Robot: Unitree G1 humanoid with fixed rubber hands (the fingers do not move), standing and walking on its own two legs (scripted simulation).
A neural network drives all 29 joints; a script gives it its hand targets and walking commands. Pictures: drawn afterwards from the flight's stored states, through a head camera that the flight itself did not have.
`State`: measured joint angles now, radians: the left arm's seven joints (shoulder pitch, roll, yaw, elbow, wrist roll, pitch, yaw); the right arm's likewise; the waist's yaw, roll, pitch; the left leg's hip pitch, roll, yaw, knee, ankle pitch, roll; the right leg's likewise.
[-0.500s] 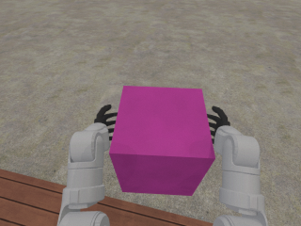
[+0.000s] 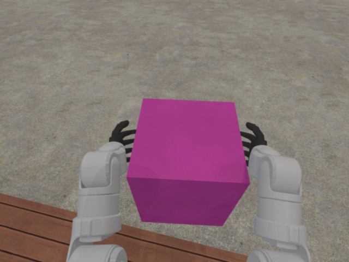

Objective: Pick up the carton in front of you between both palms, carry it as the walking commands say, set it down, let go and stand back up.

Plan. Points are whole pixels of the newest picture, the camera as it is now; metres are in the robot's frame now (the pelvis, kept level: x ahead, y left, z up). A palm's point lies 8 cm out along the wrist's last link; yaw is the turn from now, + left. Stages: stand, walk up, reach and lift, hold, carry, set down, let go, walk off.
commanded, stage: carry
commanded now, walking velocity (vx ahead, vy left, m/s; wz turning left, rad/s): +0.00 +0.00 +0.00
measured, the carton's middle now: (184, 166) +0.35 +0.00 +0.05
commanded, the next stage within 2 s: none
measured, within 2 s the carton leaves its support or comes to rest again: neither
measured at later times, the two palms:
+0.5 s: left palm (115, 153) +0.32 +0.15 +0.12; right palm (255, 156) +0.32 -0.15 +0.12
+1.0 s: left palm (114, 153) +0.32 +0.15 +0.12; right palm (255, 157) +0.32 -0.15 +0.12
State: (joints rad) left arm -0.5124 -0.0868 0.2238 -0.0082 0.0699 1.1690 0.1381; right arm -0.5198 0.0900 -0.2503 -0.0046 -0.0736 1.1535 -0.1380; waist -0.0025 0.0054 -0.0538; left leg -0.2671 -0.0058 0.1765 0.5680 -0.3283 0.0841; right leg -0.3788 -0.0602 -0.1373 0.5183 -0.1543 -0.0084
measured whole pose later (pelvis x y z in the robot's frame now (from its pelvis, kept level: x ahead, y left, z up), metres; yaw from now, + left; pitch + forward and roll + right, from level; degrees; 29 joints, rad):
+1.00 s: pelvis -0.01 +0.01 +0.00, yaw +0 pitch +1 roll -1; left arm -0.52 -0.09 0.23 0.00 0.07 1.17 0.14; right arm -0.52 0.09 -0.25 0.00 -0.07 1.15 -0.14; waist 0.00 0.01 -0.06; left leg -0.28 -0.01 0.18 0.57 -0.32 0.09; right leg -0.39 -0.07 -0.13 0.51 -0.14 0.00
